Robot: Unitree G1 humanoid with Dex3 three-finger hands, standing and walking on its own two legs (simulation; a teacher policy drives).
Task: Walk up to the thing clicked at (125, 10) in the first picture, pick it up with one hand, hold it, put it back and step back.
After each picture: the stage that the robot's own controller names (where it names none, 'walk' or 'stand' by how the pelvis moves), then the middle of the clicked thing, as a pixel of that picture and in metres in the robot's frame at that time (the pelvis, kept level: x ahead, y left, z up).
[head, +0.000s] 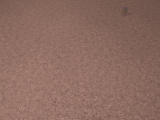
stand; (124, 11) +2.14 -0.66 -0.72
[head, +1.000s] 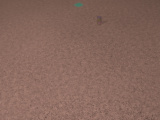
walk; (99, 20) +2.08 -0.13 -0.68
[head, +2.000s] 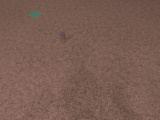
walk; (62, 37) +1.45 +0.28 -0.71
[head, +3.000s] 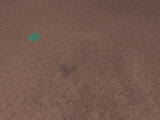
walk; (63, 71) +0.98 +0.28 -0.72
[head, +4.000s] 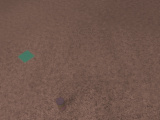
walk; (61, 104) +0.62 +0.24 -0.72
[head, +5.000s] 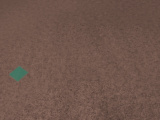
walk; out of the picture +0.38 +0.22 -0.70
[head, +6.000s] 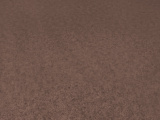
stand; out of the picture +0.30 +0.23 -0.70
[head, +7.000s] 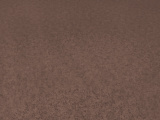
stand; out of the picture +0.31 +0.22 -0.72
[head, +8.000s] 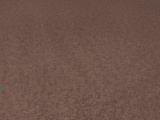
stand; out of the picture +0.32 +0.22 -0.73
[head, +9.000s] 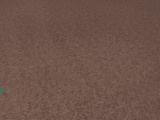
stand; out of the picture +0.31 +0.21 -0.73
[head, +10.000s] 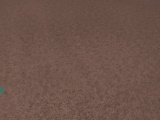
stand; out of the picture +0.30 +0.21 -0.73
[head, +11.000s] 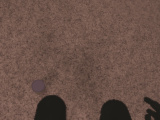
go down; (39, 87) +0.37 +0.22 -0.44
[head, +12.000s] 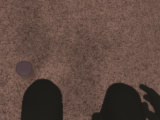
go down; (26, 71) +0.39 +0.25 -0.31
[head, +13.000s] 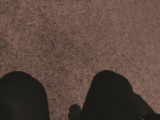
close in; out of the picture +0.36 +0.28 -0.23
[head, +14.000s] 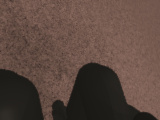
close; out of the picture +0.36 +0.29 -0.21
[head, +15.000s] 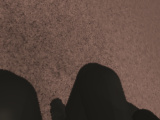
lift; out of the picture +0.36 +0.29 -0.22
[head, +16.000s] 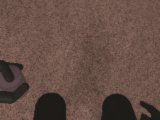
lift; (13, 83) +0.32 +0.23 -0.03
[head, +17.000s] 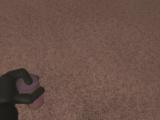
hold; (31, 92) +0.32 +0.18 +0.00
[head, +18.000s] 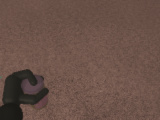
hold; (36, 93) +0.33 +0.17 +0.00
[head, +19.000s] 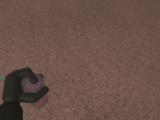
hold; (35, 91) +0.33 +0.17 +0.00
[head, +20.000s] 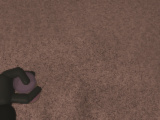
crouch; (28, 89) +0.34 +0.19 -0.06
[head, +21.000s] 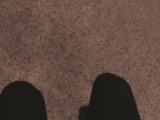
lower; out of the picture +0.41 +0.28 -0.14
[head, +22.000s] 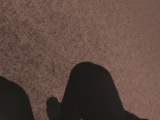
lower; out of the picture +0.38 +0.31 -0.22
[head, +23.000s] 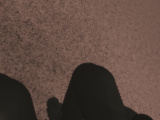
lower; out of the picture +0.37 +0.31 -0.22
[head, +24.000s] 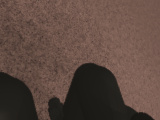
lower; out of the picture +0.37 +0.31 -0.22
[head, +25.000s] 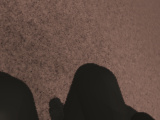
lower; out of the picture +0.36 +0.31 -0.22
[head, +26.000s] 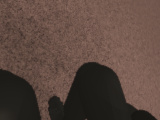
open; out of the picture +0.35 +0.30 -0.22
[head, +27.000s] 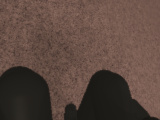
stand; out of the picture +0.36 +0.29 -0.24
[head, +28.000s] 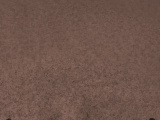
stand; out of the picture +0.33 +0.21 -0.61
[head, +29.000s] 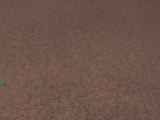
stand; out of the picture +0.34 +0.21 -0.66
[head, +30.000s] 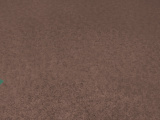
stand; out of the picture +0.33 +0.21 -0.67
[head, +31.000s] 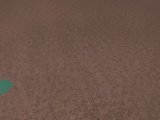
stand; out of the picture +0.36 +0.20 -0.72
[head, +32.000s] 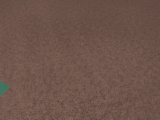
stand; out of the picture +0.32 +0.21 -0.73
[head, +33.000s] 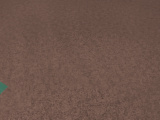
stand; out of the picture +0.32 +0.22 -0.73
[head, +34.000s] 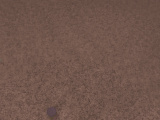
walk; (52, 113) +0.41 +0.19 -0.70
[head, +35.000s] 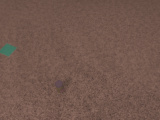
walk; (59, 86) +0.68 +0.25 -0.71
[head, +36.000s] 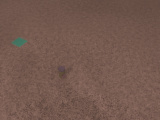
walk; (61, 72) +0.99 +0.18 -0.71
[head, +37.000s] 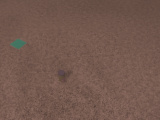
stand; (61, 76) +0.93 +0.20 -0.72
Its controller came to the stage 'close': yes
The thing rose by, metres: 0.70
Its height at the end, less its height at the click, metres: +0.00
